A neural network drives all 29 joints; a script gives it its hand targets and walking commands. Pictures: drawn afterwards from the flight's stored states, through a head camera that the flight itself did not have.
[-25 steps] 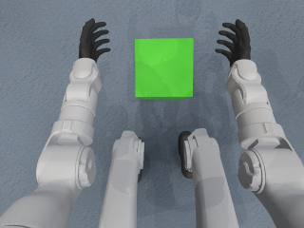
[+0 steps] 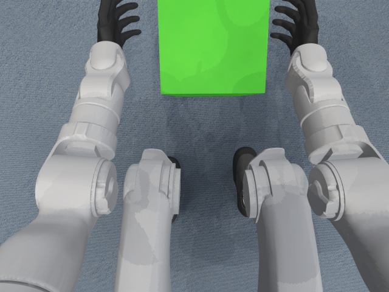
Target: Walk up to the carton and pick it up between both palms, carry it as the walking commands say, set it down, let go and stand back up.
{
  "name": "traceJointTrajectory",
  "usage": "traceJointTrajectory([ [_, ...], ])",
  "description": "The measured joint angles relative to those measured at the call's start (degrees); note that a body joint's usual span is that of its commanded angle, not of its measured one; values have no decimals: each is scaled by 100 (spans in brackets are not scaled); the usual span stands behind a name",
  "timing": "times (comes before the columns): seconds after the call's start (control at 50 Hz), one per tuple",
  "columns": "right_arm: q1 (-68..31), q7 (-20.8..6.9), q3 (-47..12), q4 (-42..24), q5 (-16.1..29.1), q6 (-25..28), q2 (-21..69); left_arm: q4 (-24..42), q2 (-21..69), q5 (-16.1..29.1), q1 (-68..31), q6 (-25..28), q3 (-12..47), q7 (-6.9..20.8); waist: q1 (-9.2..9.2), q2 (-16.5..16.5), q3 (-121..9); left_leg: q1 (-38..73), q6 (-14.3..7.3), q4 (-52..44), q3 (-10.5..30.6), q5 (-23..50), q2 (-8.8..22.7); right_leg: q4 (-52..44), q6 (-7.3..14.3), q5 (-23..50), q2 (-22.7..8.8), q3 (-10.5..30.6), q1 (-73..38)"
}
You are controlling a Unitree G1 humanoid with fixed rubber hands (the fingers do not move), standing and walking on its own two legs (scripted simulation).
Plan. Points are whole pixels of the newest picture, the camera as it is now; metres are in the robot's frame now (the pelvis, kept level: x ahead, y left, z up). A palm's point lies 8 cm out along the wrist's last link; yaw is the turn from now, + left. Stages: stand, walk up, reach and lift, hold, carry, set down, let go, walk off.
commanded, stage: reach and lift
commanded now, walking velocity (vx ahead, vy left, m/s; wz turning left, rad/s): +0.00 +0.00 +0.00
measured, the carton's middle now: (210, 55) +0.50 -0.01 -0.27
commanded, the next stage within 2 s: none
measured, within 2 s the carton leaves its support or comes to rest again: leaves its support in 1.52 s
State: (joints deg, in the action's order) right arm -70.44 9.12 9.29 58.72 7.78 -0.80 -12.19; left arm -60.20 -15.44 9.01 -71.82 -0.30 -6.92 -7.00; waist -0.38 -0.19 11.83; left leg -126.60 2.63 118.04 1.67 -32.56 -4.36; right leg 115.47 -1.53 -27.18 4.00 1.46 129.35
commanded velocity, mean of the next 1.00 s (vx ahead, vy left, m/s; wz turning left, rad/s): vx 0.00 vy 0.00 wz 0.00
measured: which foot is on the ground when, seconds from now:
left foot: down 0.00-1.00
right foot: down 0.00-1.00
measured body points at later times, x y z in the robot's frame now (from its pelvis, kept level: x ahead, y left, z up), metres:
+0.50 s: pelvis -0.01 +0.00 -0.03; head +0.35 +0.00 +0.23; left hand +0.53 +0.15 -0.21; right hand +0.52 -0.17 -0.21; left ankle +0.11 +0.12 -0.37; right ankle +0.13 -0.12 -0.37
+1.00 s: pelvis +0.00 +0.00 -0.02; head +0.35 +0.01 +0.24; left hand +0.53 +0.13 -0.20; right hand +0.52 -0.14 -0.20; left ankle +0.11 +0.12 -0.37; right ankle +0.13 -0.12 -0.37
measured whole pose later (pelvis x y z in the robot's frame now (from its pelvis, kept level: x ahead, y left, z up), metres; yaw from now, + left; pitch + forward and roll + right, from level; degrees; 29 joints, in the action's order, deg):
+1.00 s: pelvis +0.00 +0.00 -0.02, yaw +0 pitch +38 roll +0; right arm -77.4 11.1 6.2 65.6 10.8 2.4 -11.4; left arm -64.4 -12.4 9.4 -78.2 1.6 -2.2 -10.0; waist -0.7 1.3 16.4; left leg -127.9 2.6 122.9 1.6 -32.9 -4.5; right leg 120.2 -2.2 -27.7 4.6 1.5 130.3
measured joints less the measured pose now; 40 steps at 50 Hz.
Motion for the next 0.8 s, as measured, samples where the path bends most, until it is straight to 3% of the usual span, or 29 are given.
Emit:
traceJointTrajectory([
  [0.2, -474, -3, -582, 111, 673, 52, -528, -104, -249, 318, -418, 67, 377, -99, -36, 94, 980, 95, -15, 606, -1, -106, 6, 562, -34, -80, 8, -48, -106],
  [0.38, -860, -10, -692, 137, 818, 2, -633, 94, -359, 458, -665, -30, 528, -141, -54, 72, 1697, 529, -71, 708, -55, -128, 30, 661, -87, -111, 31, -5, -550],
  [0.56, -683, 1, -669, 441, 729, 26, -401, -438, -163, 351, -670, -21, 464, -115, -3, -8, 1048, 220, -44, 672, -56, -30, 39, 639, -71, -8, 39, -3, -228],
  [0.8, -812, 51, -253, 776, 131, 191, 19, -763, 130, 156, -841, 102, 399, -77, -23, 12, 447, -143, 13, 503, -25, 51, -21, 521, -17, 8, -22, -18, 119],
])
